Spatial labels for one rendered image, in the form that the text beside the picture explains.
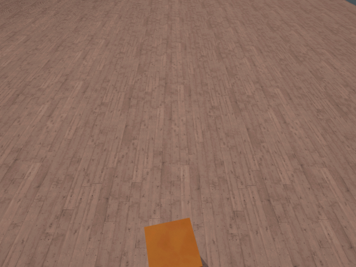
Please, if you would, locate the carton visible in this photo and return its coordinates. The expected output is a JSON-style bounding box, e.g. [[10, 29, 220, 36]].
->
[[144, 218, 202, 267]]

